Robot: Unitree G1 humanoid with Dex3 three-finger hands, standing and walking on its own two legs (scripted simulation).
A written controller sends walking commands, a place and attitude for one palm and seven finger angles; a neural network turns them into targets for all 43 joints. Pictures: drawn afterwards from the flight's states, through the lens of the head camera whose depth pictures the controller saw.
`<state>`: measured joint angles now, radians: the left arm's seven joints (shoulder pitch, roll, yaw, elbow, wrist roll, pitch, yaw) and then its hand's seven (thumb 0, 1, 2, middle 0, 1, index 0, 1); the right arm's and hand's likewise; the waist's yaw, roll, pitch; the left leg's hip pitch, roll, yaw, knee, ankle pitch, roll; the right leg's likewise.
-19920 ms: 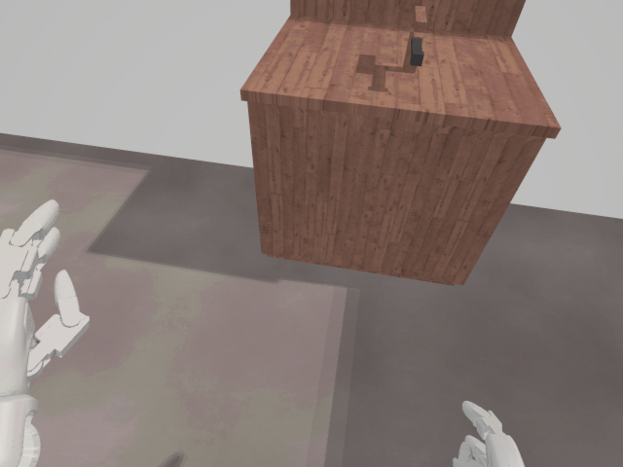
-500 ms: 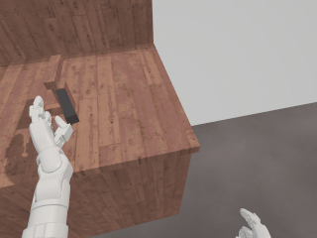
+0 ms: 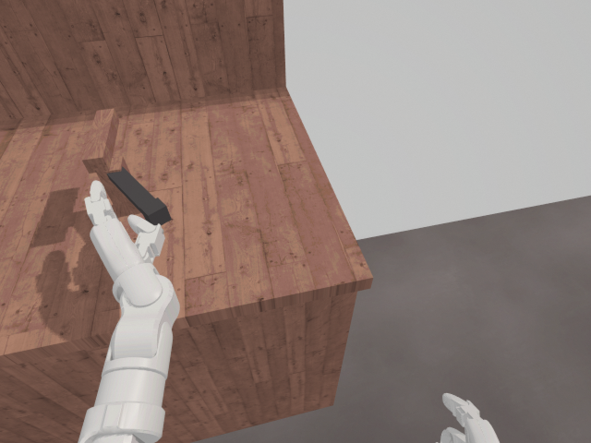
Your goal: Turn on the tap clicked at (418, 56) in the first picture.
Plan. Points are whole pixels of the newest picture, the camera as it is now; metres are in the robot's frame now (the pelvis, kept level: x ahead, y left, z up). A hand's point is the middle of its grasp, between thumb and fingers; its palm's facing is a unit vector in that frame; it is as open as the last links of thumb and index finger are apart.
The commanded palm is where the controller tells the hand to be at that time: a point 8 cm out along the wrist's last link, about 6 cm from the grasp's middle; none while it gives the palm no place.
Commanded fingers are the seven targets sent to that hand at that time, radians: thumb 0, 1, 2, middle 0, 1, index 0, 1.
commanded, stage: push the lever round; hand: left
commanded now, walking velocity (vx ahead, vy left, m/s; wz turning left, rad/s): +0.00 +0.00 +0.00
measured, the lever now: (155, 213) +0.39 +0.23 +0.12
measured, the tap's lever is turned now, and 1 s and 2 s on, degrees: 31 62 81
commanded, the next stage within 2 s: lift the hand up off the lever in 1.50 s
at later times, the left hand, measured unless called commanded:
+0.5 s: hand (186, 220) +0.38 +0.18 +0.12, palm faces +0.73 -0.68 -0.05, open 7.5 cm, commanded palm +0.33 +0.20 +0.11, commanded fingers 0.00 0.90 0.90 -0.15 -0.15 -0.15 -0.15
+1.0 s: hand (210, 198) +0.43 +0.16 +0.11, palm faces +0.79 -0.61 -0.10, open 7.6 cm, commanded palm +0.37 +0.18 +0.11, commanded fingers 0.00 0.90 0.90 -0.15 -0.15 -0.15 -0.15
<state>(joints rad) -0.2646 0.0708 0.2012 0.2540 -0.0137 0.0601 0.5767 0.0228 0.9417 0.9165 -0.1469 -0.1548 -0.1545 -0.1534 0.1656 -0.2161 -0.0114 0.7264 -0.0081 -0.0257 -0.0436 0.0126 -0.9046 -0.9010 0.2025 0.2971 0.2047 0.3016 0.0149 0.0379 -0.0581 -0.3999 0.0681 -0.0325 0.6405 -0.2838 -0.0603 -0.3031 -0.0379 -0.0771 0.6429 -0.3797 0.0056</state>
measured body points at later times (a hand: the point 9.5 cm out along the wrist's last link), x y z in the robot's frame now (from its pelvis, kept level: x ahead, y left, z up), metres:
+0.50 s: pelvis +0.00 +0.00 +0.00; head +0.00 -0.02 +0.45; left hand +0.33 +0.22 +0.12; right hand +0.17 -0.23 -0.11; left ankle +0.03 +0.16 -0.72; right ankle -0.03 -0.12 -0.72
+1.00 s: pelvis +0.00 -0.01 -0.01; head +0.02 -0.02 +0.44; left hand +0.38 +0.19 +0.12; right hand +0.13 -0.25 -0.13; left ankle +0.03 +0.16 -0.72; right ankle -0.03 -0.12 -0.72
